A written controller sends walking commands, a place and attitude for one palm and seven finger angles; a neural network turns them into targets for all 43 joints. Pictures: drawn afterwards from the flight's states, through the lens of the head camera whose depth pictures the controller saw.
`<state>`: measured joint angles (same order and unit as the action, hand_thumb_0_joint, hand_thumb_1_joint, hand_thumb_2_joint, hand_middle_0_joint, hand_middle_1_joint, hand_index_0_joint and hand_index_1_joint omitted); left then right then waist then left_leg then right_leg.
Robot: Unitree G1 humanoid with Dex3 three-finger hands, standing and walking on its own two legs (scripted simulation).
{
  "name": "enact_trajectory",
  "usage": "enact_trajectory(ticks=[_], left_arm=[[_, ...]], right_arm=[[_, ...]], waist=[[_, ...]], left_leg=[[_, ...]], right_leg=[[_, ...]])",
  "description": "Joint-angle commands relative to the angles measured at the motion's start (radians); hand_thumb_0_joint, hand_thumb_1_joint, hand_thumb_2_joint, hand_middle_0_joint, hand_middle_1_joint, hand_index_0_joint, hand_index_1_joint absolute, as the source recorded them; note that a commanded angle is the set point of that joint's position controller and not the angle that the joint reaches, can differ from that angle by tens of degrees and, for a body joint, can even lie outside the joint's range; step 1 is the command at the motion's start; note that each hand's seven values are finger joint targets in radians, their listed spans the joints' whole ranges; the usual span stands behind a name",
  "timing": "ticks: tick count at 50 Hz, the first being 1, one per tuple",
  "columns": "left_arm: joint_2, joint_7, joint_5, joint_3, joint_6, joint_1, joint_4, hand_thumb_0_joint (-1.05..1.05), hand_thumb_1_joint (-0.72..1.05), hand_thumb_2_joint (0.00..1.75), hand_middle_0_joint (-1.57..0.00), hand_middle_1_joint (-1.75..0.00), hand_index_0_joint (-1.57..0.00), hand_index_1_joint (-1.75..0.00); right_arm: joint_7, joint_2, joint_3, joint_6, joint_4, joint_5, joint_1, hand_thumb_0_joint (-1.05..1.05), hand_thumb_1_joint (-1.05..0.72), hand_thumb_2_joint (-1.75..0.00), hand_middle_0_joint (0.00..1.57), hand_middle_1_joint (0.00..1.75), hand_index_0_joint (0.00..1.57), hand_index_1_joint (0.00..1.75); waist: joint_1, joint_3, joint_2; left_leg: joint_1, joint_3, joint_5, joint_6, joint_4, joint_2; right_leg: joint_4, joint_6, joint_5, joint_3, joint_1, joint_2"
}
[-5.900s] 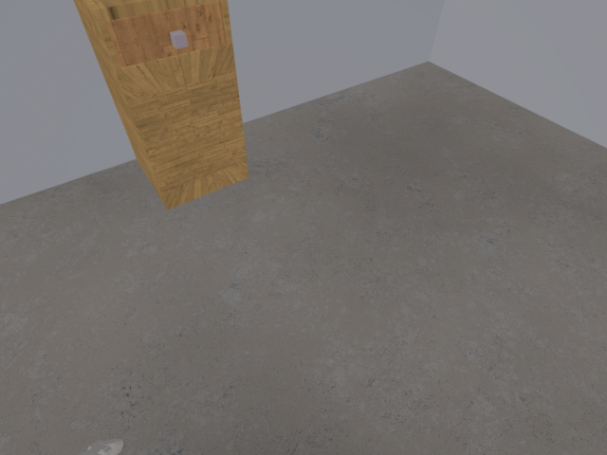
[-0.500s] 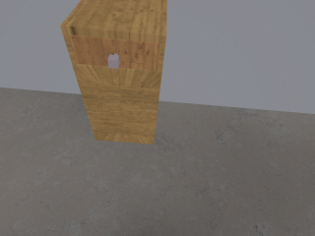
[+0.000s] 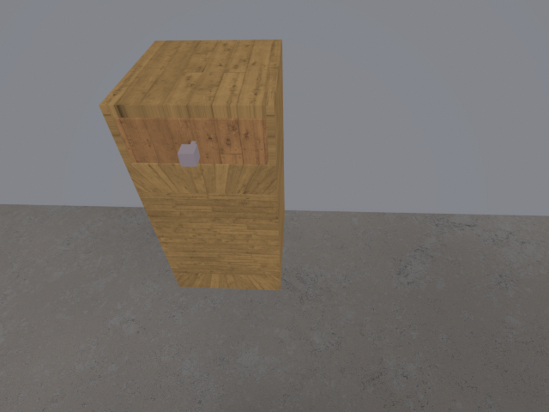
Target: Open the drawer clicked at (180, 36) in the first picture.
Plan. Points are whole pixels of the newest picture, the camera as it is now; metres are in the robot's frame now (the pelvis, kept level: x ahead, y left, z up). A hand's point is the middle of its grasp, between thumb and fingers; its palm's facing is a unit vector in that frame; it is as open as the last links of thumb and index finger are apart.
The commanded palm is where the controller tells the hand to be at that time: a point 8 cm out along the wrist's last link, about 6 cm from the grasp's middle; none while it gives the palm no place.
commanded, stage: take the last steps up to it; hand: left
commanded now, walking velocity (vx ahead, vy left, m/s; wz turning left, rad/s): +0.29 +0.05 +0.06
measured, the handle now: (190, 151) +0.73 +0.26 -0.03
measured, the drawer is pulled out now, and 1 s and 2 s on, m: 0.00 0.00 0.00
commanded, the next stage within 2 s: come to a stop and stand still in 0.42 s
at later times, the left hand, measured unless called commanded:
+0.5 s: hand out of the picture +0.09 +0.24 -0.19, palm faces +0.10 -0.98 -0.15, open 7.4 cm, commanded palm none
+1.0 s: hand (174, 345) +0.28 +0.22 -0.16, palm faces +0.05 -0.96 -0.28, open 7.3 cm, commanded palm none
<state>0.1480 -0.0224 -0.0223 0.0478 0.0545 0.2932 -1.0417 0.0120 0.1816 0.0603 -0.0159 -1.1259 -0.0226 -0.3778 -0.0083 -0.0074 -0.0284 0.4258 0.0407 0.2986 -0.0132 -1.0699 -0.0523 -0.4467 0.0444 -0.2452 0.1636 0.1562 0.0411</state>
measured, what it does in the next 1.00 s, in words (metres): walks ahead: left foot, then right foot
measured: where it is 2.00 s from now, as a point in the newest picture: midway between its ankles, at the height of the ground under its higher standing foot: outside the picture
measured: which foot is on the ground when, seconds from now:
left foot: up 0.00-0.32, down 0.34-0.84, up 0.86-1.00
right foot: down 0.00-0.36, up 0.38-0.78, down 0.80-1.00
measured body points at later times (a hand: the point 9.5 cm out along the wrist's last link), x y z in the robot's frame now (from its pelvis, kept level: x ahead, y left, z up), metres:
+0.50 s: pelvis +0.15 +0.08 -0.01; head +0.18 +0.10 +0.44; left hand +0.09 +0.30 -0.17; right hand +0.24 -0.15 -0.14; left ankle +0.17 +0.17 -0.74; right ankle +0.09 -0.05 -0.66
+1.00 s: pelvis +0.20 +0.04 -0.01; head +0.25 +0.00 +0.44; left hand +0.28 +0.27 -0.14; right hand +0.21 -0.19 -0.18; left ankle +0.13 +0.18 -0.66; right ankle +0.24 -0.04 -0.74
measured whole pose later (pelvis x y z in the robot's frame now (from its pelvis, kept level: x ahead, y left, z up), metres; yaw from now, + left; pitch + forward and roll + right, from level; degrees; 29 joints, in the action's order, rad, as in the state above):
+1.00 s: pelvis +0.20 +0.04 -0.01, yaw +1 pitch +0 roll +3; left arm 0.13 -0.05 -0.02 0.04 -0.02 0.13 -0.99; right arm -0.02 0.18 0.07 -0.06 -1.07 0.00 -0.22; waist -0.01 -0.11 -0.04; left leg 0.38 0.00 0.48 0.03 -1.07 0.00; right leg -0.53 0.07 -0.22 0.11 0.32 0.04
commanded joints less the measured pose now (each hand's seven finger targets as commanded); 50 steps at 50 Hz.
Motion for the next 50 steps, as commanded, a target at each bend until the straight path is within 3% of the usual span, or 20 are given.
enact_trajectory(ticks=[1,7,12,14,16,17,18,19,20,22,25,30,37,39,40,42,43,44,47,50], left_arm=[[0.095,0.000,0.003,0.006,0.022,0.081,0.002,0.00,0.90,0.90,-0.20,-0.30,-0.20,-0.30],[0.115,0.002,-0.002,0.008,0.034,0.167,-0.045,0.00,0.90,0.90,-0.20,-0.30,-0.20,-0.30],[0.122,-0.001,-0.009,0.012,0.024,0.191,-0.070,0.00,0.90,0.90,-0.20,-0.30,-0.20,-0.30],[0.125,-0.003,-0.008,0.018,0.016,0.182,-0.073,0.00,0.90,0.90,-0.20,-0.30,-0.20,-0.30],[0.101,-0.001,-0.002,0.013,0.007,0.175,-0.073,0.00,0.90,0.90,-0.20,-0.30,-0.20,-0.30],[0.051,0.004,0.008,0.005,0.005,0.218,-0.061,0.00,0.90,0.90,-0.20,-0.30,-0.20,-0.30],[0.036,0.005,0.008,-0.004,0.004,0.192,-0.035,0.00,0.90,0.90,-0.20,-0.30,-0.20,-0.30],[0.047,0.001,0.004,0.003,0.000,0.147,-0.020,0.00,0.90,0.90,-0.20,-0.30,-0.20,-0.30],[0.037,0.001,0.002,0.002,-0.009,0.107,-0.027,0.00,0.90,0.90,-0.20,-0.30,-0.20,-0.30],[0.034,0.013,-0.001,0.009,-0.014,0.089,-0.043,0.00,0.90,0.90,-0.20,-0.30,-0.20,-0.30],[0.010,0.015,-0.003,0.011,-0.033,0.119,-0.053,0.00,0.90,0.90,-0.20,-0.30,-0.20,-0.30],[0.013,-0.001,0.004,-0.001,-0.065,0.075,-0.030,0.00,0.90,0.90,-0.20,-0.30,-0.20,-0.30],[0.089,-0.009,0.002,0.008,-0.081,-0.033,0.042,0.00,0.90,0.90,-0.20,-0.30,-0.20,-0.30],[0.122,-0.011,0.000,0.017,-0.068,-0.005,0.044,0.00,0.90,0.90,-0.20,-0.30,-0.20,-0.30],[0.168,-0.016,-0.003,0.022,-0.061,0.003,0.045,0.00,0.90,0.90,-0.20,-0.30,-0.20,-0.30],[0.217,-0.021,0.002,0.030,-0.055,0.029,0.044,0.00,0.90,0.90,-0.20,-0.30,-0.20,-0.30],[0.215,-0.027,0.002,0.035,-0.053,0.020,0.045,0.00,0.90,0.90,-0.20,-0.30,-0.20,-0.30],[0.190,-0.032,0.003,0.032,-0.056,-0.018,0.062,0.00,0.90,0.90,-0.20,-0.30,-0.20,-0.30],[0.178,-0.035,0.002,0.034,-0.062,-0.106,0.101,0.00,0.90,0.90,-0.20,-0.30,-0.20,-0.30],[0.182,-0.033,-0.002,0.042,-0.060,-0.105,0.104,0.00,0.90,0.90,-0.20,-0.30,-0.20,-0.30]], right_arm=[[0.008,0.006,0.010,0.012,0.061,-0.006,0.005,0.00,-0.90,-0.90,0.20,0.30,0.20,0.30],[0.021,0.011,0.008,0.025,0.122,-0.002,0.156,0.00,-0.90,-0.90,0.20,0.30,0.20,0.30],[0.024,0.000,-0.002,0.043,0.156,0.001,0.236,0.00,-0.90,-0.90,0.20,0.30,0.20,0.30],[0.018,0.011,-0.001,0.053,0.146,0.001,0.196,0.00,-0.90,-0.90,0.20,0.30,0.20,0.30],[0.003,0.071,0.008,0.070,0.084,-0.006,0.009,0.00,-0.90,-0.90,0.20,0.30,0.20,0.30],[-0.012,0.174,0.029,0.079,0.060,-0.016,-0.101,0.00,-0.90,-0.90,0.20,0.30,0.20,0.30],[-0.025,0.223,0.036,0.070,0.043,-0.001,-0.169,0.00,-0.90,-0.90,0.20,0.30,0.20,0.30],[-0.031,0.211,0.029,0.060,0.051,0.001,-0.138,0.00,-0.90,-0.90,0.20,0.30,0.20,0.30],[-0.040,0.166,0.020,0.064,0.060,0.001,-0.064,0.00,-0.90,-0.90,0.20,0.30,0.20,0.30],[-0.041,0.087,-0.007,0.076,0.087,0.002,0.041,0.00,-0.90,-0.90,0.20,0.30,0.20,0.30],[-0.046,0.050,-0.009,0.092,0.090,0.005,0.053,0.00,-0.90,-0.90,0.20,0.30,0.20,0.30],[-0.057,0.057,-0.023,0.077,0.098,0.002,0.097,0.00,-0.90,-0.90,0.20,0.30,0.20,0.30],[-0.060,0.100,0.003,0.026,0.071,0.001,0.082,0.00,-0.90,-0.90,0.20,0.30,0.20,0.30],[-0.056,0.093,0.010,0.017,0.075,0.005,0.079,0.00,-0.90,-0.90,0.20,0.30,0.20,0.30],[-0.051,0.068,0.010,0.013,0.080,0.011,0.055,0.00,-0.90,-0.90,0.20,0.30,0.20,0.30],[-0.048,0.021,0.008,-0.008,0.092,0.020,0.050,0.00,-0.90,-0.90,0.20,0.30,0.20,0.30],[-0.052,0.028,0.011,-0.021,0.100,0.021,0.071,0.00,-0.90,-0.90,0.20,0.30,0.20,0.30],[-0.050,0.037,0.015,-0.029,0.097,0.018,0.083,0.00,-0.90,-0.90,0.20,0.30,0.20,0.30],[-0.041,0.040,0.018,-0.039,0.087,0.016,0.073,0.00,-0.90,-0.90,0.20,0.30,0.20,0.30],[-0.030,0.046,0.020,-0.045,0.096,0.012,0.084,0.00,-0.90,-0.90,0.20,0.30,0.20,0.30]], waist=[[-0.006,-0.141,0.131],[0.034,-0.148,0.132],[0.049,-0.141,0.176],[0.030,-0.108,0.167],[-0.052,0.002,0.015],[-0.073,0.115,-0.223],[-0.086,0.151,-0.308],[-0.077,0.095,-0.195],[-0.056,0.052,-0.206],[-0.014,-0.024,-0.079],[0.021,-0.009,-0.054],[0.040,-0.016,-0.039],[0.016,-0.066,-0.115],[0.031,-0.022,-0.051],[0.022,0.019,0.057],[0.037,0.087,0.207],[0.045,0.121,0.261],[0.041,0.108,0.227],[0.012,0.089,0.128],[0.021,0.073,0.142]], left_leg=[[0.139,-0.012,-0.128,0.032,0.001,-0.062],[0.189,0.026,-0.148,0.041,0.215,-0.077],[0.061,0.055,-0.085,0.011,0.398,-0.049],[-0.054,0.073,-0.073,-0.001,0.482,-0.027],[-0.364,0.067,-0.140,-0.013,0.621,-0.014],[-0.567,-0.191,-0.260,-0.080,0.658,-0.229],[-0.627,-0.374,-0.393,-0.156,0.748,-0.369],[-0.554,-0.334,-0.370,-0.187,0.760,-0.384],[-0.457,-0.292,-0.356,-0.158,0.788,-0.346],[-0.321,-0.164,-0.422,-0.130,0.810,-0.281],[-0.274,-0.058,-0.524,-0.119,0.832,-0.232],[-0.257,-0.007,-0.811,-0.127,0.781,-0.232],[-0.277,-0.037,-0.741,-0.106,0.681,-0.222],[-0.270,-0.001,-0.597,-0.048,0.583,-0.164],[-0.189,0.034,-0.402,-0.008,0.513,-0.098],[-0.102,0.066,0.255,0.038,0.243,0.034],[-0.081,-0.012,0.344,0.032,0.100,0.035],[-0.053,-0.056,0.302,0.036,0.007,0.038],[-0.020,-0.076,0.196,0.048,-0.083,0.033],[-0.023,-0.066,0.150,0.064,-0.010,0.027]], right_leg=[[0.358,0.042,-0.105,-0.189,0.079,0.243],[0.332,0.083,0.030,-0.155,-0.033,0.252],[0.250,0.085,0.151,-0.137,-0.032,0.270],[0.171,0.073,0.193,-0.123,-0.030,0.263],[-0.120,0.026,0.234,-0.045,0.059,0.174],[-0.385,-0.024,-0.040,0.030,0.234,0.058],[-0.613,-0.040,-0.373,-0.015,0.378,-0.011],[-0.706,-0.018,-0.364,-0.081,0.407,0.028],[-0.757,-0.025,-0.294,-0.106,0.422,0.065],[-0.746,-0.038,-0.157,-0.130,0.381,0.095],[-0.683,-0.060,-0.071,-0.121,0.320,0.089],[-0.441,-0.082,-0.018,-0.132,0.235,0.067],[-0.154,-0.063,-0.004,-0.095,0.141,0.029],[-0.025,-0.054,0.293,-0.119,0.059,0.059],[-0.055,-0.018,0.594,-0.223,-0.023,0.144],[0.000,0.155,1.017,-0.354,-0.088,0.355],[0.024,0.192,1.003,-0.372,-0.086,0.360],[0.040,0.187,0.907,-0.342,-0.054,0.333],[0.064,0.156,0.672,-0.286,-0.010,0.284],[0.111,0.135,0.480,-0.279,0.005,0.273]])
